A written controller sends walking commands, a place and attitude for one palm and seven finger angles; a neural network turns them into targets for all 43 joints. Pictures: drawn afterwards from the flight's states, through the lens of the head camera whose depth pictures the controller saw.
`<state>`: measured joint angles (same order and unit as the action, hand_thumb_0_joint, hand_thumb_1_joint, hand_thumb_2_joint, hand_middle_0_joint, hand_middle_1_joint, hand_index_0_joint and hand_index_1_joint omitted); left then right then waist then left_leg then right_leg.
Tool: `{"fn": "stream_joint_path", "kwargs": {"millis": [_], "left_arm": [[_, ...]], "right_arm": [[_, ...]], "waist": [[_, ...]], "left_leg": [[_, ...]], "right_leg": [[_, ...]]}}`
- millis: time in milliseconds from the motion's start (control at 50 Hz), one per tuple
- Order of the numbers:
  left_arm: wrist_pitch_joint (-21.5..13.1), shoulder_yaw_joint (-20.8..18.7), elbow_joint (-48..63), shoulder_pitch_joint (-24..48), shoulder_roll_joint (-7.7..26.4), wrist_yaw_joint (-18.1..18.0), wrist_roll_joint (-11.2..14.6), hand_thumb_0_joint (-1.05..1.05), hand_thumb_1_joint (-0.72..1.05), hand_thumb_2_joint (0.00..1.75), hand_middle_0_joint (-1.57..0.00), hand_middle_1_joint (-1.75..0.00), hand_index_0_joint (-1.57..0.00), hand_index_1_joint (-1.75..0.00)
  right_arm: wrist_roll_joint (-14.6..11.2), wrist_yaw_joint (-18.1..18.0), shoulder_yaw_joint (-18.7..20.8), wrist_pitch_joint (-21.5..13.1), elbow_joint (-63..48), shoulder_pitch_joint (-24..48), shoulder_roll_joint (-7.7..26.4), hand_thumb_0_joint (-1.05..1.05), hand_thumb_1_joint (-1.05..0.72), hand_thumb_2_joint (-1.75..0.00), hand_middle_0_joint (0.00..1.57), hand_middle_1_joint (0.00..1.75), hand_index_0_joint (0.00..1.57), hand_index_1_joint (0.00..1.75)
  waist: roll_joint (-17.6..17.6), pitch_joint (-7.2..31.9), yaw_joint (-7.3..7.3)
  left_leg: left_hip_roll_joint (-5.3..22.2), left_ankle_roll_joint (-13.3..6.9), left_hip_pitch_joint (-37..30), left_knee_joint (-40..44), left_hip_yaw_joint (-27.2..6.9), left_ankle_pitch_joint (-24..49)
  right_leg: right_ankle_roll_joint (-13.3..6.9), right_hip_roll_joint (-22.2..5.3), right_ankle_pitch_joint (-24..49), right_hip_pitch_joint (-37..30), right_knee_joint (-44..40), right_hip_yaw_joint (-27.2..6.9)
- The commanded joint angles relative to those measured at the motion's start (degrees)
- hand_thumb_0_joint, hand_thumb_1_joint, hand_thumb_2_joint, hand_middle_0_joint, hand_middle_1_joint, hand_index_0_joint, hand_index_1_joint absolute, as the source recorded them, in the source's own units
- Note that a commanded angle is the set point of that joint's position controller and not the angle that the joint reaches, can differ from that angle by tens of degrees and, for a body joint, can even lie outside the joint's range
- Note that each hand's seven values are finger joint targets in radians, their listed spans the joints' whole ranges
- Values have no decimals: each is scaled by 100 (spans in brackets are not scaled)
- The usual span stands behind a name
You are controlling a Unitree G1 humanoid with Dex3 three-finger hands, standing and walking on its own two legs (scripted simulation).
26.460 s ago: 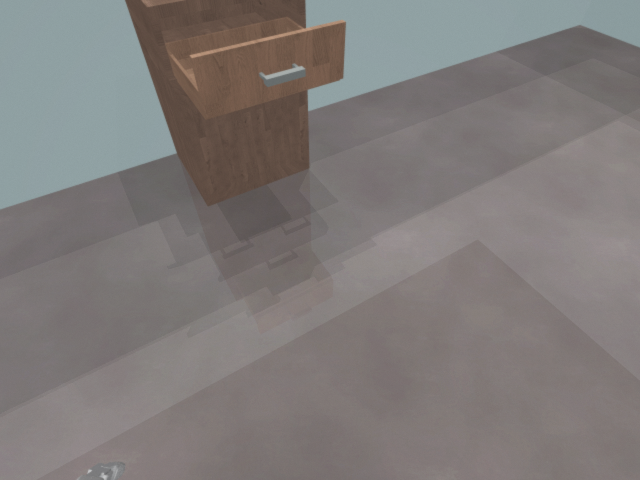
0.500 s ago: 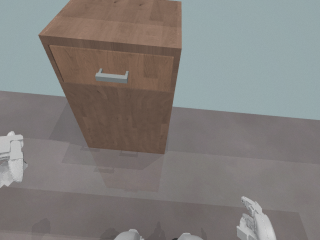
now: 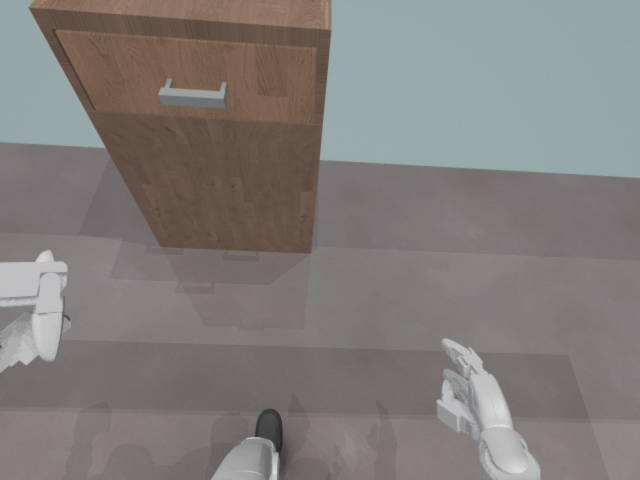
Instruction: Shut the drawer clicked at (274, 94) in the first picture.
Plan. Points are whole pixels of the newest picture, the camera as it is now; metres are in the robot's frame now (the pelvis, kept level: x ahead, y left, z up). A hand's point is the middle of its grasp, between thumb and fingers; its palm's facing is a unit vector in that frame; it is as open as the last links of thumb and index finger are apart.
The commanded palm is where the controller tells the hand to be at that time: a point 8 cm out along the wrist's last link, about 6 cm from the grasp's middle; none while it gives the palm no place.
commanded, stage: stop stepping back and stand still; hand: left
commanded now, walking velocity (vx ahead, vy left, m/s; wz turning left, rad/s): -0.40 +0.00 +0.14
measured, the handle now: (195, 91) +0.79 +0.32 -0.07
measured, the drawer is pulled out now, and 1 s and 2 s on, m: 0.00 0.00 0.00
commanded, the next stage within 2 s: let the arm hang, fingers relaxed in 1.58 s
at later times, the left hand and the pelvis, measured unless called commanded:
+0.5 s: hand out of the picture +0.08 +0.26 +0.18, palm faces +0.42 -0.82 -0.37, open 3.2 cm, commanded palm +0.03 +0.30 +0.19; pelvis -0.09 +0.01 +0.00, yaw +2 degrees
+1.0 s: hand out of the picture +0.07 +0.30 +0.18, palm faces +0.46 -0.79 -0.42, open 3.2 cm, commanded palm +0.00 +0.33 +0.19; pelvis -0.11 +0.04 +0.01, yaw +4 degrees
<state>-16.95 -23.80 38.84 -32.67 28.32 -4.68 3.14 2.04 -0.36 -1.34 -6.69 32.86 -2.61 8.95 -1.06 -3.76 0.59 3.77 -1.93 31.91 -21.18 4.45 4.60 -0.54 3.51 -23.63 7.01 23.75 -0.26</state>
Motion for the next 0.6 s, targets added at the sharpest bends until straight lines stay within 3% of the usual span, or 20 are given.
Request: {"fn": "stream_joint_path", "kwargs": {"millis": [0, 20, 40, 80, 140, 180, 200, 240, 280, 300, 340, 360, 380, 440, 460, 480, 500, 520, 560, 580], "left_arm": [[-314, -1324, 976, -1142, 969, -117, 392, 0, 90, 90, -140, -160, -140, -160], [-265, -1477, 749, -1246, 1060, -167, 370, 0, 90, 90, -140, -160, -140, -160], [-82, -1310, 570, -1397, 842, -221, 328, 0, 90, 90, -140, -160, -140, -160], [165, -935, 432, -1123, 584, -311, 200, 0, 90, 90, -140, -160, -140, -160], [277, -451, 290, -584, 393, -429, 154, 0, 90, 90, -140, -160, -140, -160], [249, -215, 247, -392, 326, -433, 70, 0, 90, 90, -140, -160, -140, -160], [258, -341, 290, -304, 479, -485, -8, 0, 90, 90, -140, -160, -140, -160], [241, -256, 646, -269, 431, -460, -52, 0, 90, 90, -140, -160, -140, -160], [209, -341, 762, -324, 431, -451, -75, 0, 90, 90, -140, -160, -140, -160], [192, -389, 728, -370, 417, -464, -69, 0, 90, 90, -140, -160, -140, -160], [137, -421, 663, -307, 457, -470, -48, 0, 90, 90, -140, -160, -140, -160], [140, -403, 586, -167, 401, -498, -38, 0, 90, 90, -140, -160, -140, -160], [163, -373, 520, 6, 361, -514, -64, 0, 90, 90, -140, -160, -140, -160], [193, -209, 273, 442, 211, -546, -142, 0, 90, 90, -140, -160, -140, -160], [167, -171, 321, 418, 114, -555, -129, 0, 90, 90, -140, -160, -140, -160], [127, -204, 492, 510, 129, -583, -142, 0, 90, 90, -140, -160, -140, -160], [126, -308, 456, 575, 258, -566, -178, 0, 90, 90, -140, -160, -140, -160], [129, -448, 627, 619, 472, -544, -211, 0, 90, 90, -140, -160, -140, -160], [178, -355, 602, 151, 312, -498, -186, 0, 90, 90, -140, -160, -140, -160], [211, -283, 587, -156, 208, -489, -147, 0, 90, 90, -140, -160, -140, -160]], "right_arm": [[-346, -186, 374, 144, -1023, -143, 849, 0, -90, -90, 20, 30, 20, 30], [-407, -252, 365, 144, -1132, 97, 897, 0, -90, -90, 20, 30, 20, 30], [-375, -281, 314, 215, -1018, -8, 712, 0, -90, -90, 20, 30, 20, 30], [-327, -387, 181, 281, -965, -96, 671, 0, -90, -90, 20, 30, 20, 30], [-395, -499, 281, 101, -787, -367, 998, 0, -90, -90, 20, 30, 20, 30], [-468, -505, 370, 21, -840, -595, 1215, 0, -90, -90, 20, 30, 20, 30], [-416, -501, 375, 36, -840, -603, 1197, 0, -90, -90, 20, 30, 20, 30], [-367, -468, 351, 45, -872, -480, 1151, 0, -90, -90, 20, 30, 20, 30], [-313, -438, 381, -9, -902, -335, 1174, 0, -90, -90, 20, 30, 20, 30], [-269, -429, 380, 1, -895, -348, 1108, 0, -90, -90, 20, 30, 20, 30], [-276, -416, 472, 58, -758, -459, 1054, 0, -90, -90, 20, 30, 20, 30], [-260, -418, 510, 65, -670, -538, 1080, 0, -90, -90, 20, 30, 20, 30], [-238, -429, 488, 61, -604, -586, 1048, 0, -90, -90, 20, 30, 20, 30], [-194, -547, 355, -31, -546, -584, 1004, 0, -90, -90, 20, 30, 20, 30], [-189, -590, 354, -96, -596, -599, 1110, 0, -90, -90, 20, 30, 20, 30], [-202, -602, 317, -165, -654, -677, 1138, 0, -90, -90, 20, 30, 20, 30], [-217, -576, 268, -229, -628, -668, 1006, 0, -90, -90, 20, 30, 20, 30], [-176, -568, 240, -294, -666, -617, 898, 0, -90, -90, 20, 30, 20, 30], [-154, -436, 253, -369, -593, -606, 855, 0, -90, -90, 20, 30, 20, 30], [-160, -396, 231, -372, -563, -567, 846, 0, -90, -90, 20, 30, 20, 30]], "waist": [[-1481, 1738, 98], [-1677, 1487, 195], [-1210, 1369, 54], [-273, 1164, -128], [-224, 1019, -228], [-65, 1205, -174], [17, 1338, -123], [566, 1306, -84], [612, 645, -90], [405, 385, -145], [-543, 251, -189], [-742, 110, -202], [-689, 59, -250], [278, -136, -327], [1272, -87, -290], [1976, 37, -287], [2069, 215, -280], [1717, 214, -229], [752, 516, -100], [830, 603, -71]], "left_leg": [[-413, 238, -2209, -1974, -59, -1772], [-597, 240, -1181, -2914, -214, -2666], [-440, 172, -446, -3119, -361, -2787], [-345, 153, -530, -2181, -234, -2097], [-305, -64, -1888, -683, -100, -455], [94, -258, -2599, -350, -362, 867], [214, -404, -2824, -723, -688, 1298], [372, -416, -2227, -482, -1153, 371], [274, -293, -1187, 16, -1349, -2353], [17, -146, -983, -122, -1222, -2885], [-378, 141, -1235, -1979, -667, -2389], [-288, 177, -1224, -2743, -710, -2310], [-182, 137, -1209, -2857, -673, -2357], [-6, -34, -1768, -955, -585, -2786], [290, -250, -1800, -63, -1319, -3463], [938, -588, -1731, 752, -2655, -4225], [1295, -693, -1351, 1527, -3413, -5346], [1367, -743, -1262, 1599, -3642, -5275], [1143, -731, -1259, 1267, -2757, -4175], [987, -606, -1119, 1189, -2217, -3885]], "right_leg": [[17, -1591, 3422, 1220, -1033, -442], [-96, -1914, 4375, 1170, -761, -682], [-265, -1995, 5237, 694, -251, -618], [-417, -1727, 5366, 306, 102, -517], [154, -1415, 5081, 595, 443, -244], [617, -938, 4596, 671, 748, -146], [650, -777, 3974, 952, 759, -126], [413, -655, 1656, 694, 576, -73], [114, -663, 97, 550, -140, -185], [-137, -851, -494, 742, -546, -406], [-652, -1773, -1914, 1603, -1514, -1555], [-939, -2165, -1899, 2002, -1580, -1707], [-979, -2173, -1688, 2122, -1444, -1529], [-561, -1341, -1551, 2195, -232, -410], [-343, -797, -1252, 2159, 630, -88], [-74, -258, -795, 2116, 1702, 360], [-13, -94, -857, 1946, 2852, 330], [-45, -198, -715, 2065, 3391, 82], [-80, -329, -571, 1528, 2855, 134], [-88, -300, -588, 1047, 2215, 332]]}}
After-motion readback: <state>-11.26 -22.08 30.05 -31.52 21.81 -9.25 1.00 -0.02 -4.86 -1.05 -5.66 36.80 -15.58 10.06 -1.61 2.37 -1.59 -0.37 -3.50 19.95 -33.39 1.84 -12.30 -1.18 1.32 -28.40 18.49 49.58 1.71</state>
